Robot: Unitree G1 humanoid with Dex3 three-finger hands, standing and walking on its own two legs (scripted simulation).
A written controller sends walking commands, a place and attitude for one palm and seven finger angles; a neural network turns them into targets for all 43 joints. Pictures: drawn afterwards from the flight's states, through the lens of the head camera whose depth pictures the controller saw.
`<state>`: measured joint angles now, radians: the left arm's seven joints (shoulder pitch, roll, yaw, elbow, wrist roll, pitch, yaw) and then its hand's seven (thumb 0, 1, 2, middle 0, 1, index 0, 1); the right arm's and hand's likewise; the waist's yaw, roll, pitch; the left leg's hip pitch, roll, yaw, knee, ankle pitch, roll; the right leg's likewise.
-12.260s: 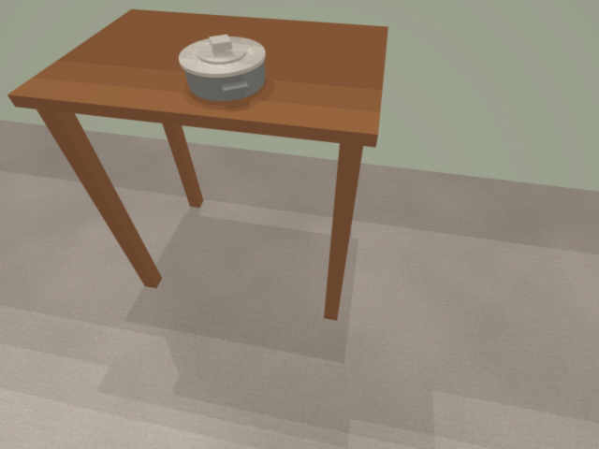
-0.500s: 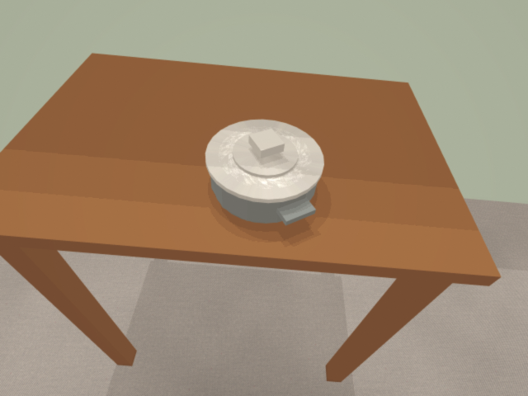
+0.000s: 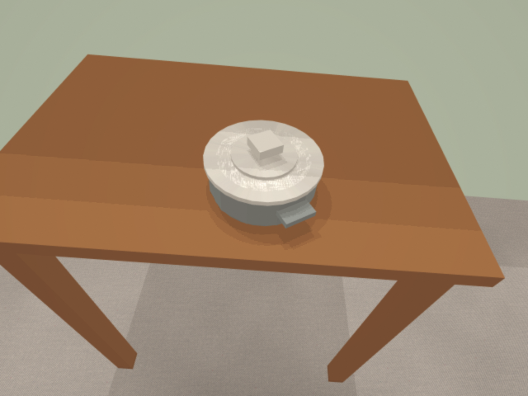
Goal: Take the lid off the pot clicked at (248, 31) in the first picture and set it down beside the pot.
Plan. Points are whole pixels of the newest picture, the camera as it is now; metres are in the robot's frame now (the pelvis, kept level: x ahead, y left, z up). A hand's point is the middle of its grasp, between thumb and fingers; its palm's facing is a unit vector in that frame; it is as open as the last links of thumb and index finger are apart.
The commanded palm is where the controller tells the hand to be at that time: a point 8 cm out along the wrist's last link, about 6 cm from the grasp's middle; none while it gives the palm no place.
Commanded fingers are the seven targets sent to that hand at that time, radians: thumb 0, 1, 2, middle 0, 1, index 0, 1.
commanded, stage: look again from close up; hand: left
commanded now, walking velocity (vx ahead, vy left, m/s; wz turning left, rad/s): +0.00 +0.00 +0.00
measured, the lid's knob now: (265, 144) +0.44 +0.03 +0.16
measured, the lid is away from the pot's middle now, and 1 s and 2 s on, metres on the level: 0.00 0.00 0.00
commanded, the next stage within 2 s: lift the closed hand beside the body in 1.24 s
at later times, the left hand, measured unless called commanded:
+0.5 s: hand out of the picture -0.01 +0.13 -0.18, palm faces +0.04 -0.98 -0.19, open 7.4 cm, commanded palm none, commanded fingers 0.00 0.90 0.90 -0.20 -0.30 -0.20 -0.30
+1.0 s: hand out of the picture -0.01 +0.10 -0.17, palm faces +0.03 -0.98 -0.19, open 7.4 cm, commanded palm none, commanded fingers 0.00 0.90 0.90 -0.20 -0.30 -0.20 -0.30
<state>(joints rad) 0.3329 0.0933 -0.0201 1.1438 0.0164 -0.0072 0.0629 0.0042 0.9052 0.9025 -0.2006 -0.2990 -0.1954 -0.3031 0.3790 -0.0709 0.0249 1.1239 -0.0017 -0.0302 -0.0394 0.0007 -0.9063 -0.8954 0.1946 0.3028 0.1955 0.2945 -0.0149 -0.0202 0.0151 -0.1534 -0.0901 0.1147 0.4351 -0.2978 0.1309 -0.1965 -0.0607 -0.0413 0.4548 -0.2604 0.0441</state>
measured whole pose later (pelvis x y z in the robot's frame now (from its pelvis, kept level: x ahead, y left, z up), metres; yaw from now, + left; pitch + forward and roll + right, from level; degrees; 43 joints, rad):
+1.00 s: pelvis +0.00 -0.06 +0.00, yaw +1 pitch +0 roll +0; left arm 0.30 0.14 -0.02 1.09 0.01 -0.02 0.05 0.01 0.91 0.90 -0.20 -0.30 -0.20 -0.30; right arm 0.29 -0.12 0.01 1.15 0.00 -0.02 -0.03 0.01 -0.91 -0.90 0.19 0.30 0.20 0.29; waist 0.00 0.00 0.05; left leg -0.14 -0.03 0.07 0.44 -0.30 0.05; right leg -0.17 0.03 -0.05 0.45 -0.27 -0.04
